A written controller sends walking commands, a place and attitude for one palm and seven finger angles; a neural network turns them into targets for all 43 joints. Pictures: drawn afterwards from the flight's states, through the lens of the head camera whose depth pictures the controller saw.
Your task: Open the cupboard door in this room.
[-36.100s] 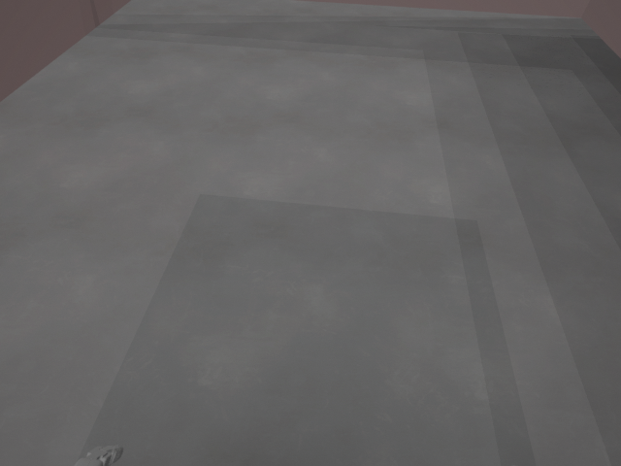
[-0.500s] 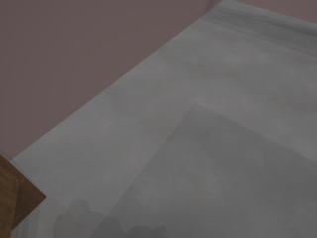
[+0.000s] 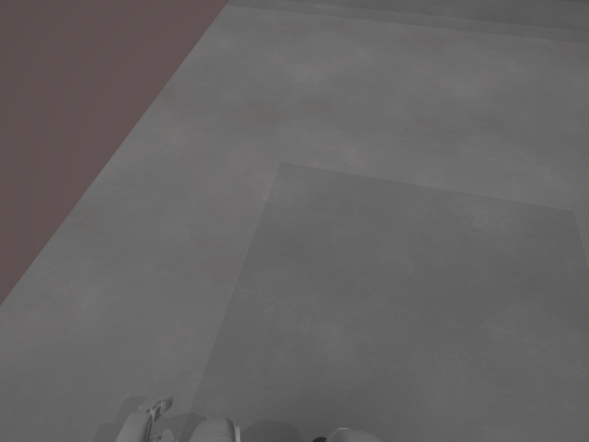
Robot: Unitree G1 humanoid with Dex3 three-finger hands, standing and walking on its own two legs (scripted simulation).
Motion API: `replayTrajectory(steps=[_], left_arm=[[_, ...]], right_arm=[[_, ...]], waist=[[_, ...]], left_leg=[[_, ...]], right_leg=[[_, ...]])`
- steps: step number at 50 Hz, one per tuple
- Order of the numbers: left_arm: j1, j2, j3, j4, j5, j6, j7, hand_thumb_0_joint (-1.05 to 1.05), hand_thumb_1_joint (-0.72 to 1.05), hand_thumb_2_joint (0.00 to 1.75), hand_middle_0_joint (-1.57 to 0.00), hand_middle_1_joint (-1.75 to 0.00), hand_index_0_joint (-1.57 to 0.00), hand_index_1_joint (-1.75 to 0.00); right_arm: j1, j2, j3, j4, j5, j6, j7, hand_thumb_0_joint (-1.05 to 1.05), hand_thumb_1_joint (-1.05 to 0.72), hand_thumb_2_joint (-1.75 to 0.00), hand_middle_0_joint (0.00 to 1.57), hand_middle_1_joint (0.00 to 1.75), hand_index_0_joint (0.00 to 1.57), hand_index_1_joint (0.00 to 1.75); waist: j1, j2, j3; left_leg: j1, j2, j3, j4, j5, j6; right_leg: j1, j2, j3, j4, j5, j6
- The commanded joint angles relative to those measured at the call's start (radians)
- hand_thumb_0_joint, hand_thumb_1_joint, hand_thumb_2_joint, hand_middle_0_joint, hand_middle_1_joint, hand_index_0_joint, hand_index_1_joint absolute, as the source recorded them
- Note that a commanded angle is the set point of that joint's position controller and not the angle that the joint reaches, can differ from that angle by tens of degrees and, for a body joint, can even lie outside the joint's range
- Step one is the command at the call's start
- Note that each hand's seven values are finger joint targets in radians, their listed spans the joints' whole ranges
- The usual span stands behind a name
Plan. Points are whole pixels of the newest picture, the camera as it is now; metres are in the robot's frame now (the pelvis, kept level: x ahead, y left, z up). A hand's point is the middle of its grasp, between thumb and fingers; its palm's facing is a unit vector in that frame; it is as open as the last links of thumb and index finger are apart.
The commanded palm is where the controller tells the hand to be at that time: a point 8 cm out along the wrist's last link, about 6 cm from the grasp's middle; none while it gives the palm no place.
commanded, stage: walk to a spot facing it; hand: left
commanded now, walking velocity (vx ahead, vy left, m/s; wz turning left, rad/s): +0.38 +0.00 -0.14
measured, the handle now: out of the picture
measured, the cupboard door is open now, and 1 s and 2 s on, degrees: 50 50 50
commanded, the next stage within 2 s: turn to face it in 0.62 s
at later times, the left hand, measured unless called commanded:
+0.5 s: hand (189, 407) +0.19 +0.18 -0.18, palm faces +0.00 -0.99 -0.15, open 7.4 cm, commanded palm none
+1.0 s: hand (267, 200) +0.59 +0.06 -0.14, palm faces -0.10 -0.97 -0.20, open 7.3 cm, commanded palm none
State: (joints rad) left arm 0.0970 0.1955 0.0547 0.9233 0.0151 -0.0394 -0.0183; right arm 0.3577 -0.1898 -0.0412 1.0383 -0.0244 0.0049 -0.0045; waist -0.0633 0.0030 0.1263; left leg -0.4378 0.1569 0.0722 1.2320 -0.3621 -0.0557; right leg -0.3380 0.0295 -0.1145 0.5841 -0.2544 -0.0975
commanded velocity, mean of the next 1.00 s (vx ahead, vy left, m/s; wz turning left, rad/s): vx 0.23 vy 0.00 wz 0.06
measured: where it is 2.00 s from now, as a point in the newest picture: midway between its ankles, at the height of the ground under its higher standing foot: (342, 318)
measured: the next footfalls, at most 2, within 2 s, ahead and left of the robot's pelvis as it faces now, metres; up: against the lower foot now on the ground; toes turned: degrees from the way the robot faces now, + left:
left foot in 0.42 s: +0.35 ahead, +0.11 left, +0.00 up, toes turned +2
right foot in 0.80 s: +0.51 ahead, -0.19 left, +0.00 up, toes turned -18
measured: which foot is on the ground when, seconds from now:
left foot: up 0.00-0.40, down 0.42-0.82, up 0.84-1.00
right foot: down 0.00-0.40, up 0.42-0.78, down 0.80-1.00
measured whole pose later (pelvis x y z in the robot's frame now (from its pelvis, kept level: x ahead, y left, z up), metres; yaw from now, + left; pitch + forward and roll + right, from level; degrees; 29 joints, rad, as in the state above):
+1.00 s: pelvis +0.45 -0.09 +0.01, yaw -4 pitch +1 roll +2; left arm 0.11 0.15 0.03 0.98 0.01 -0.06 0.02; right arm 0.34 -0.15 -0.04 1.10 -0.01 0.03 -0.01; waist -0.06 0.00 0.07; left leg -0.48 0.09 0.07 1.11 -0.41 -0.05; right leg -0.27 -0.08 -0.23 0.50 -0.24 -0.06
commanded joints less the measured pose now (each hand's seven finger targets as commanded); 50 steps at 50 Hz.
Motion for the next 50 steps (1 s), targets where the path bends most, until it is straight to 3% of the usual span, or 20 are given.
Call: replayTrajectory(steps=[1,12,15,18,19,20,21,22,24,27,30,35,38,39,40,41,42,44,46,50], left_arm=[[0.119,0.112,0.028,0.008,0.003,-0.027,0.018,0.0,0.9,0.9,-0.2,-0.3,-0.2,-0.3],[0.328,0.091,0.008,0.129,-0.004,-0.058,0.027,0.0,0.9,0.9,-0.2,-0.3,-0.2,-0.3],[0.355,0.104,0.008,0.155,0.002,-0.055,0.035,0.0,0.9,0.9,-0.2,-0.3,-0.2,-0.3],[0.326,0.119,0.013,0.159,-0.004,-0.056,0.034,0.0,0.9,0.9,-0.2,-0.3,-0.2,-0.3],[0.317,0.106,0.011,0.148,-0.009,-0.057,0.032,0.0,0.9,0.9,-0.2,-0.3,-0.2,-0.3],[0.355,0.053,0.005,0.128,-0.016,-0.058,0.023,0.0,0.9,0.9,-0.2,-0.3,-0.2,-0.3],[0.298,0.042,-0.001,0.09,-0.013,-0.069,0.02,0.0,0.9,0.9,-0.2,-0.3,-0.2,-0.3],[0.243,0.048,0.008,0.081,-0.004,-0.059,0.024,0.0,0.9,0.9,-0.2,-0.3,-0.2,-0.3],[0.204,0.025,0.016,0.081,0.013,-0.034,0.006,0.0,0.9,0.9,-0.2,-0.3,-0.2,-0.3],[0.255,-0.029,0.01,0.089,0.02,0.004,-0.01,0.0,0.9,0.9,-0.2,-0.3,-0.2,-0.3],[0.212,-0.037,0.01,0.068,0.016,0.015,-0.015,0.0,0.9,0.9,-0.2,-0.3,-0.2,-0.3],[0.076,-0.004,0.012,0.03,0.013,0.016,-0.021,0.0,0.9,0.9,-0.2,-0.3,-0.2,-0.3],[0.153,0.04,0.012,0.055,0.013,0.003,-0.013,0.0,0.9,0.9,-0.2,-0.3,-0.2,-0.3],[0.281,0.094,0.023,0.095,0.014,-0.014,-0.005,0.0,0.9,0.9,-0.2,-0.3,-0.2,-0.3],[0.411,0.206,0.048,0.136,0.021,-0.029,0.013,0.0,0.9,0.9,-0.2,-0.3,-0.2,-0.3],[0.456,0.262,0.048,0.146,-0.002,-0.028,0.018,0.0,0.9,0.9,-0.2,-0.3,-0.2,-0.3],[0.375,0.225,0.038,0.126,-0.004,-0.026,0.029,0.0,0.9,0.9,-0.2,-0.3,-0.2,-0.3],[0.234,0.148,0.016,0.084,-0.006,-0.018,0.041,0.0,0.9,0.9,-0.2,-0.3,-0.2,-0.3],[0.145,0.106,0.003,0.057,-0.004,-0.014,0.045,0.0,0.9,0.9,-0.2,-0.3,-0.2,-0.3],[0.109,0.085,0.005,0.042,0.0,-0.015,0.047,0.0,0.9,0.9,-0.2,-0.3,-0.2,-0.3]], right_arm=[[0.058,-0.039,-0.021,-0.053,-0.006,-0.014,0.001,0.0,-0.9,-0.9,0.2,0.3,0.2,0.3],[-0.321,-0.04,-0.02,-0.16,0.006,-0.042,0.025,0.0,-0.9,-0.9,0.2,0.3,0.2,0.3],[-0.355,-0.043,-0.018,-0.16,0.008,-0.048,0.027,0.0,-0.9,-0.9,0.2,0.3,0.2,0.3],[-0.153,-0.064,-0.023,-0.085,-0.003,-0.063,0.007,0.0,-0.9,-0.9,0.2,0.3,0.2,0.3],[-0.001,-0.113,-0.035,-0.039,-0.011,-0.068,-0.003,0.0,-0.9,-0.9,0.2,0.3,0.2,0.3],[0.138,-0.223,-0.064,-0.009,-0.028,-0.072,-0.012,0.0,-0.9,-0.9,0.2,0.3,0.2,0.3],[0.205,-0.246,-0.06,0.003,-0.014,-0.062,-0.014,0.0,-0.9,-0.9,0.2,0.3,0.2,0.3],[0.13,-0.216,-0.052,-0.007,-0.006,-0.062,-0.014,0.0,-0.9,-0.9,0.2,0.3,0.2,0.3],[-0.002,-0.108,-0.024,-0.046,-0.008,-0.076,-0.017,0.0,-0.9,-0.9,0.2,0.3,0.2,0.3],[-0.03,-0.076,-0.012,-0.033,-0.003,-0.095,-0.019,0.0,-0.9,-0.9,0.2,0.3,0.2,0.3],[-0.014,-0.085,-0.018,-0.02,-0.003,-0.092,-0.013,0.0,-0.9,-0.9,0.2,0.3,0.2,0.3],[0.071,-0.106,-0.019,0.011,-0.008,-0.072,-0.009,0.0,-0.9,-0.9,0.2,0.3,0.2,0.3],[0.086,-0.107,-0.007,0.029,-0.004,-0.06,-0.013,0.0,-0.9,-0.9,0.2,0.3,0.2,0.3],[0.086,-0.095,-0.003,0.031,0.005,-0.06,-0.01,0.0,-0.9,-0.9,0.2,0.3,0.2,0.3],[0.117,-0.043,0.003,0.021,0.019,-0.062,0.001,0.0,-0.9,-0.9,0.2,0.3,0.2,0.3],[0.117,-0.042,-0.003,0.004,0.027,-0.049,-0.009,0.0,-0.9,-0.9,0.2,0.3,0.2,0.3],[0.074,-0.04,-0.007,0.005,0.025,-0.042,-0.016,0.0,-0.9,-0.9,0.2,0.3,0.2,0.3],[0.026,-0.036,-0.009,0.011,0.023,-0.027,-0.017,0.0,-0.9,-0.9,0.2,0.3,0.2,0.3],[0.043,0.003,-0.005,0.026,0.018,0.002,-0.009,0.0,-0.9,-0.9,0.2,0.3,0.2,0.3],[0.048,0.021,-0.011,0.01,0.013,0.028,0.005,0.0,-0.9,-0.9,0.2,0.3,0.2,0.3]], waist=[[0.019,-0.096,-0.128],[0.105,-0.08,-0.036],[0.1,-0.071,-0.041],[-0.006,-0.075,-0.129],[-0.068,-0.047,-0.203],[-0.094,0.163,-0.336],[-0.095,0.195,-0.323],[-0.059,0.1,-0.241],[0.013,0.105,-0.056],[0.081,0.091,-0.064],[0.086,0.104,-0.05],[0.049,0.096,-0.011],[0.096,0.047,-0.064],[0.152,-0.026,-0.148],[0.191,-0.254,-0.269],[0.189,-0.294,-0.345],[0.17,-0.288,-0.339],[0.115,-0.164,-0.238],[0.06,-0.135,-0.171],[0.028,-0.136,-0.155]], left_leg=[[-0.1,0.005,-0.03,-0.148,0.109,-0.001],[-0.244,-0.049,-0.011,-0.453,0.189,0.017],[-0.159,-0.081,0.015,-0.546,0.136,0.04],[0.199,-0.177,0.096,-0.699,0.193,0.082],[0.483,-0.094,-0.002,-0.716,0.272,0.13],[0.735,0.196,-0.375,-0.72,0.327,0.256],[0.685,0.353,-0.561,-0.871,0.397,0.341],[0.528,0.341,-0.532,-0.927,0.208,0.321],[0.259,0.257,-0.417,-1.039,-0.02,0.244],[0.185,0.162,-0.147,-1.061,0.154,0.197],[0.147,0.124,-0.008,-1.077,0.203,0.184],[0.2,0.136,0.049,-1.035,0.208,0.174],[0.187,0.095,0.058,-0.85,0.359,0.139],[0.108,0.033,0.077,-0.666,0.361,0.103],[-0.074,-0.094,0.148,-0.377,0.068,0.058],[-0.091,-0.126,0.05,-0.125,-0.325,0.044],[-0.13,-0.095,-0.044,-0.025,-0.264,0.042],[-0.136,-0.042,-0.074,0.014,-0.13,0.029],[-0.074,-0.033,-0.054,-0.059,-0.051,0.017],[-0.055,-0.052,-0.007,-0.167,0.02,0.001]], right_leg=[[0.123,-0.236,0.252,-0.389,0.084,-0.082],[0.401,-0.263,0.273,-0.345,0.521,-0.094],[0.435,-0.274,0.269,-0.286,0.669,-0.085],[0.338,-0.203,0.18,-0.036,0.917,-0.03],[0.133,-0.171,0.169,0.164,0.764,0.003],[-0.141,-0.046,0.092,0.497,0.293,0.046],[-0.242,0.013,0.104,0.75,-0.263,0.04],[-0.307,-0.034,0.155,0.834,-0.249,0.037],[-0.332,-0.111,0.173,0.82,-0.1,0.052],[-0.267,-0.14,0.139,0.642,-0.01,0.076],[-0.19,-0.152,0.086,0.402,0.061,0.089],[-0.111,-0.114,0.016,0.145,0.115,0.083],[0.133,-0.07,-0.02,-0.009,0.134,0.07],[0.35,-0.106,0.038,-0.047,0.207,0.053],[0.572,-0.364,0.325,-0.107,0.365,-0.024],[0.563,-0.535,0.467,-0.217,0.486,-0.11],[0.506,-0.501,0.432,-0.219,0.578,-0.113],[0.344,-0.458,0.247,-0.222,0.596,-0.081],[0.189,-0.408,0.089,-0.267,0.558,-0.037],[0.154,-0.372,-0.03,-0.274,0.535,-0.017]])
